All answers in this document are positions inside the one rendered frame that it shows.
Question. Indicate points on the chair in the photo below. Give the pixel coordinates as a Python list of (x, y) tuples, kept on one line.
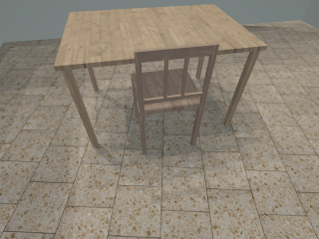
[(171, 90)]

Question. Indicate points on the table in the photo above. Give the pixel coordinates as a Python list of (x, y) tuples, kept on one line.
[(103, 38)]

